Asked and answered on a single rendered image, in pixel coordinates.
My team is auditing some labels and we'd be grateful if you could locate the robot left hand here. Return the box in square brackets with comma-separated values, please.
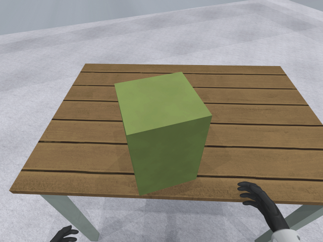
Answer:
[50, 225, 79, 242]

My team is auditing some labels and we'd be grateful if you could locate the carton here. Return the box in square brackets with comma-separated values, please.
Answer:
[114, 72, 212, 196]

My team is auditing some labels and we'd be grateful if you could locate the table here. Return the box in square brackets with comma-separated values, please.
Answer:
[9, 64, 323, 242]

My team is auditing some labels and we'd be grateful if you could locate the robot right forearm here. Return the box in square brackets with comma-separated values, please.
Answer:
[271, 229, 302, 242]

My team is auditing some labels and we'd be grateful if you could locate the robot right hand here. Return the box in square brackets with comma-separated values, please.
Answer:
[237, 181, 290, 232]

